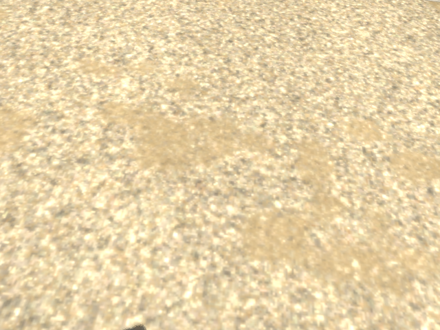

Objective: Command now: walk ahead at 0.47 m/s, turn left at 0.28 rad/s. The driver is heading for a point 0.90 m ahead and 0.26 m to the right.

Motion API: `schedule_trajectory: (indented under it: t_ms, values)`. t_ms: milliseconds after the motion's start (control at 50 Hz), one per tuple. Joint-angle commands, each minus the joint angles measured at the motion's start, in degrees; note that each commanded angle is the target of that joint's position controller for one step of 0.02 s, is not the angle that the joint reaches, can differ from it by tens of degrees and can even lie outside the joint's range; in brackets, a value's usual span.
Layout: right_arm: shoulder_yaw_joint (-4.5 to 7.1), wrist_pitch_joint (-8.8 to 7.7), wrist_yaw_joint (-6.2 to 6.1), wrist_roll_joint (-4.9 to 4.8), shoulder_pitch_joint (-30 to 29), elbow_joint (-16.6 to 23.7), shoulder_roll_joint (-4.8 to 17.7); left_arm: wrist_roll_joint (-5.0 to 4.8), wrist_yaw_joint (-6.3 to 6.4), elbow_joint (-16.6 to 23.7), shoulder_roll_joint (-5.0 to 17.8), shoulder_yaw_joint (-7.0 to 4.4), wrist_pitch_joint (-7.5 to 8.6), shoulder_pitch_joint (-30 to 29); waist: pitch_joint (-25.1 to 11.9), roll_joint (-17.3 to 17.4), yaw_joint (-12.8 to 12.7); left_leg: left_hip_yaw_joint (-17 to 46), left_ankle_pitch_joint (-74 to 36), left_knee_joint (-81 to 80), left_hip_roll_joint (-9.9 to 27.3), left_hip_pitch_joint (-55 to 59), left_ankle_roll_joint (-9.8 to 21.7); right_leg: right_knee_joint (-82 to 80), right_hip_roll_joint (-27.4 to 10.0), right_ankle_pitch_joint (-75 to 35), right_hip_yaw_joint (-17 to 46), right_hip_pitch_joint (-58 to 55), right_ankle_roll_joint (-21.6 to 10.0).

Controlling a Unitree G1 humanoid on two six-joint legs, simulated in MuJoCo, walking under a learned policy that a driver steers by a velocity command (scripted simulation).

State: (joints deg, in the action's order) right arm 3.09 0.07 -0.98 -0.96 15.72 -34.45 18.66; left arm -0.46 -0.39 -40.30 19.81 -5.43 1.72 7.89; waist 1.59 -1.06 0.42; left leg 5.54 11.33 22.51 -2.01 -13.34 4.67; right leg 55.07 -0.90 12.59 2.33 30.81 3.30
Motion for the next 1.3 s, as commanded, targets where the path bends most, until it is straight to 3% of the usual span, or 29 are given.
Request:
schedule_trajectory:
  t_ms: [20, 80, 100, 180, 320, 380, 400, 420, 440, 500, 600, 720, 760, 800, 840, 860, 880, 900, 920, 960, 1020, 1080, 1100, 1160, 1200, 1240, 1260, 1280, 1300]
  values:
    - [1.71, -2.46, -0.24, 0.79, 1.95, 1.91, 8.30, -0.23, -0.78, 3.37, 3.16, -0.12, 2.22, -3.51, -3.24, 11.57, 2.65, 13.18, 18.45, -13.01, 13.44, 10.26, 7.00, -7.65, -2.01, -6.68, -0.89, 7.12, 0.50]
    - [1.65, -3.57, 0.16, 0.93, 3.13, 0.78, 9.44, -1.01, -1.03, 4.02, 3.49, 0.33, 2.54, -4.17, 0.29, 11.50, 3.94, 12.76, 21.17, -15.06, 16.12, 10.02, 7.34, -9.55, -3.30, -7.79, -1.12, 10.29, -0.12]
    - [1.76, -2.84, 1.71, 3.20, 6.10, -0.48, 9.78, 4.60, -2.65, 1.94, 3.35, 0.56, -0.48, -2.69, -0.20, 10.97, 3.82, 10.63, 24.92, -17.42, 13.93, 9.03, 5.75, -8.83, -1.30, -5.46, -3.78, 9.04, -0.02]
    - [1.69, -3.51, 1.65, 3.67, 4.05, -0.87, 8.81, 1.91, -4.66, 2.88, 3.68, 0.35, -1.70, -2.97, 4.24, 9.48, 2.82, 5.35, 21.97, -18.36, 17.92, 9.66, 4.30, -7.44, -0.25, -6.87, 1.33, 13.52, -1.24]
    - [2.44, -4.69, 0.35, 4.57, 3.34, -4.66, 8.74, 1.85, -5.48, 5.12, 3.62, 1.49, -1.78, -4.36, 6.59, 6.58, 1.53, -6.68, 14.99, -18.57, 20.87, 16.22, 2.19, -12.18, -4.42, 1.58, -4.94, 11.00, -8.99]
    - [2.62, -4.00, 0.59, 3.85, 1.06, -5.32, 10.38, 1.37, -3.99, 1.92, 4.62, 0.76, -1.41, 8.81, -0.99, 4.63, -5.24, -16.90, -31.10, 4.20, 17.08, 11.88, 1.01, -15.16, 4.08, 6.78, -12.26, -11.20, -13.82]
    - [1.96, -3.52, 0.51, 4.02, 0.36, -4.43, 9.53, 1.70, -3.07, -3.18, 7.56, -0.84, -0.68, 24.64, -9.77, -1.51, -11.85, -18.99, -39.06, 26.87, 13.26, 3.21, -0.08, -17.54, 8.41, 10.92, -9.48, -29.95, -15.30]
    - [-0.43, -4.16, 1.33, 3.94, 0.38, -1.29, 2.47, 1.80, -1.92, -3.51, 15.86, -2.62, -0.33, 28.35, -10.57, -18.62, -10.87, -17.21, -9.23, 47.35, 5.98, -17.07, -3.70, -30.73, -6.20, 33.40, 19.46, -39.86, -19.41]
    - [-1.09, -5.38, 1.99, 4.12, -2.30, 1.49, 1.21, 0.66, -2.17, -1.54, 16.25, -2.15, -0.10, 23.62, -11.04, -21.37, -6.88, -4.52, 14.72, 55.94, -2.63, -32.03, -4.22, -45.65, -11.70, 40.49, 49.55, -43.84, -22.56]
    - [-1.04, -6.82, 2.25, 4.89, -6.62, 0.39, 5.25, 1.23, -0.98, -1.56, 11.77, -1.76, 0.18, 19.89, -2.07, 2.03, -4.03, -1.13, 4.13, 52.03, 6.97, -34.15, -3.31, -40.66, -9.88, 14.96, 31.65, -34.46, -18.83]
    - [-2.27, -2.63, 3.20, 5.65, -8.98, 0.68, 3.41, 0.16, -0.47, -1.60, 7.28, 0.08, 2.00, 18.35, 3.06, -0.08, -1.32, -5.46, 1.70, 40.39, 8.09, -28.46, -7.04, -44.89, -1.42, -0.50, 19.44, -21.24, -18.67]
    - [-4.06, -3.92, 4.08, 3.20, -21.67, 3.11, 0.28, -0.25, 0.06, -6.48, 4.97, 1.37, 3.75, 23.42, 5.05, -2.30, -6.76, -13.75, -18.39, 12.96, 3.87, -22.83, -3.82, -50.77, -1.08, -35.09, 9.99, -26.96, -13.25]
    - [-3.79, -4.14, 3.72, 2.39, -20.37, 2.38, 1.24, 0.10, 0.24, -7.29, 6.57, 1.48, 4.82, 22.11, 3.57, -3.73, -5.25, -13.68, -20.89, 8.57, 2.55, -17.65, -0.73, -49.80, -3.51, -48.87, 6.97, -31.66, -10.84]
    - [-2.52, -4.26, 3.08, 2.24, -13.76, -0.20, 4.69, 1.48, 1.12, -8.03, 9.30, 0.77, 4.76, 20.50, -1.45, -5.83, -0.65, -13.64, -15.51, 8.32, -1.60, -10.71, 1.33, -43.07, -6.22, -67.96, 4.43, -39.02, -8.97]
    - [-0.45, -3.72, 1.85, 1.06, 8.28, -7.54, 9.26, 4.38, 2.09, -7.47, 10.66, 0.01, 3.20, 15.32, -10.96, -5.90, 10.09, -13.59, -9.11, 11.14, -5.04, 6.51, 2.60, -20.49, -7.24, -80.12, 1.42, -39.45, -8.25]
    - [0.74, -3.24, 0.95, 0.94, 21.86, -11.66, 10.63, 4.74, 2.47, -6.89, 10.67, -0.04, 2.50, 10.52, -13.74, -2.64, 17.70, -10.74, -5.89, 9.30, -2.21, 18.68, 4.58, 0.59, -4.81, -74.04, -1.92, -31.42, -7.52]
    - [2.09, -2.74, 0.38, 1.78, 26.40, -13.57, 13.98, 4.15, 1.94, -4.20, 3.65, 1.83, 3.24, 8.43, -13.78, 10.92, 15.95, 6.69, 6.66, 12.85, 6.59, 30.54, 9.52, 29.23, 3.95, -24.63, -2.46, -10.09, -5.68]
    - [2.31, -2.33, 1.10, 2.59, 18.18, -13.51, 14.11, 1.24, 0.03, -2.28, 0.12, 3.15, 4.75, 17.68, -17.04, 25.87, 4.31, 45.71, 13.54, -2.58, 17.94, 38.17, 20.15, 40.15, 11.96, 13.68, 2.93, 10.70, -3.46]
    - [2.05, -2.52, 1.81, 2.27, 10.33, -10.94, 8.90, 2.73, 0.25, -2.31, 3.26, 3.95, 5.47, 13.34, -12.07, 10.11, 4.75, 46.18, 19.49, -7.03, 17.57, 31.22, 20.00, 37.08, 6.03, 6.10, 6.95, 13.15, -5.72]
    - [1.08, -2.98, 2.00, 1.79, 9.16, -12.23, 3.98, 4.04, -0.31, -0.22, 4.24, 4.53, 5.93, 4.33, -2.99, -4.05, 2.52, 34.07, 16.14, -9.79, 13.62, 13.40, 16.24, 27.00, 1.14, 2.74, 6.08, 8.77, -6.07]
    - [-0.12, -5.15, 1.54, 1.60, 8.42, -14.40, 3.45, 4.76, -0.29, 1.49, 1.39, 5.90, 3.11, 4.49, 4.98, -2.38, -3.44, 19.97, -23.11, -9.52, 10.11, -3.33, 14.12, 16.73, -1.72, 5.94, 2.48, 3.23, -3.23]
    - [0.18, -6.44, 2.07, 1.23, 8.99, -15.74, 4.98, 3.61, -0.90, 4.07, -1.81, 7.59, 3.18, -1.68, 5.11, -0.08, -2.70, 5.68, -47.69, -10.26, 3.62, -9.61, 9.62, -5.85, -0.55, -4.48, -4.16, -5.65, -2.31]
    - [-0.51, -7.34, 1.08, -1.74, 8.16, -13.91, 1.81, 1.19, -0.48, 6.37, -2.14, 7.36, 5.46, -8.56, 4.36, -0.95, 1.43, 5.26, -41.67, -9.76, 1.92, -9.92, 7.05, -13.24, 1.15, -10.84, -3.76, -6.80, -1.99]
    - [0.28, -6.50, -0.06, -1.48, 16.51, -17.96, 5.54, 1.56, -0.35, 8.72, -2.34, 6.40, 6.74, -13.02, -0.98, 3.54, 5.51, 6.38, -32.94, -8.69, 2.50, -1.16, 2.22, -27.25, 5.78, -31.40, -3.29, -13.05, -3.15]
    - [-0.04, -4.97, -0.64, -0.32, 17.80, -19.21, 3.84, 1.54, -0.19, 9.50, -0.69, 5.10, 6.52, -12.48, -2.36, 6.48, 4.42, 7.27, -31.71, -3.47, 2.45, 3.37, -0.16, -29.48, 7.27, -32.13, -2.34, -16.25, -4.25]
    - [0.38, -3.74, -1.17, 0.15, 13.54, -18.12, 4.46, 1.58, -0.03, 7.55, 1.48, 3.65, 6.47, -3.74, -5.81, 8.45, -2.29, 6.65, -38.20, 7.90, 2.12, 4.63, -2.55, -30.70, 6.82, -31.72, -1.92, -24.82, -5.27]
    - [0.32, -3.45, -1.07, 0.65, 8.63, -16.02, 4.54, 1.96, 0.19, 4.31, 2.95, 2.92, 6.47, 6.93, -9.75, 7.76, -8.04, 6.06, -34.86, 20.58, 0.87, 1.49, -4.22, -31.33, 1.78, -38.83, 1.16, -34.13, -7.04]
    - [-1.28, -3.48, -0.64, 1.93, 13.33, -15.29, -1.20, 3.72, 0.28, 2.18, 5.53, 2.99, 6.00, 14.69, -19.85, -5.90, -7.40, 3.87, 5.22, 46.09, -5.27, -9.87, -7.62, -22.49, -14.73, -67.90, 14.92, -50.61, -16.17]
    - [-2.58, -3.45, 0.44, 0.53, 27.42, -18.61, -3.79, 3.31, -0.74, 1.05, 1.93, 3.90, 5.36, 16.93, -31.82, -11.19, -3.58, 10.06, 30.04, 57.85, -7.08, -16.76, -8.34, -21.04, -26.23, -73.43, 31.76, -60.12, -25.94]
